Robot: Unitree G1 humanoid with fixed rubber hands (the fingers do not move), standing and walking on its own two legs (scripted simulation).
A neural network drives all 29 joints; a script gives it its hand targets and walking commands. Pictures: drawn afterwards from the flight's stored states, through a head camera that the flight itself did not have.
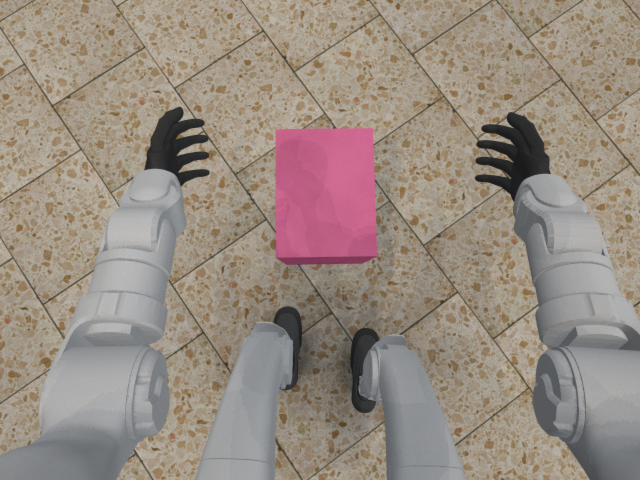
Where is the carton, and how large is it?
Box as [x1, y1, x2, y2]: [276, 128, 376, 264]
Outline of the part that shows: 372,128 276,129 277,258 286,264 362,263 376,255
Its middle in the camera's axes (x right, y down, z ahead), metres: +0.01 -0.09 +0.91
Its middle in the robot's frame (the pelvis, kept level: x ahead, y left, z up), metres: +0.51 +0.02 -0.55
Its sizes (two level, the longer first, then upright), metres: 0.265 0.201 0.256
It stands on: the floor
